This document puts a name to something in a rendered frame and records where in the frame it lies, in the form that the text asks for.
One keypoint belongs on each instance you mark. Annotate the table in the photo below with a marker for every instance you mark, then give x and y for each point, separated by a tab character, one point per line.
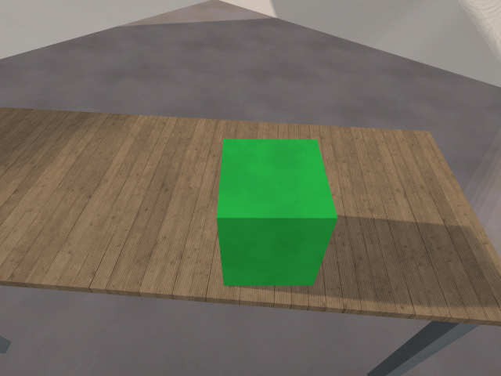
126	204

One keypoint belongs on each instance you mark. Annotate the carton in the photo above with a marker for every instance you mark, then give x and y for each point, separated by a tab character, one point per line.
275	212

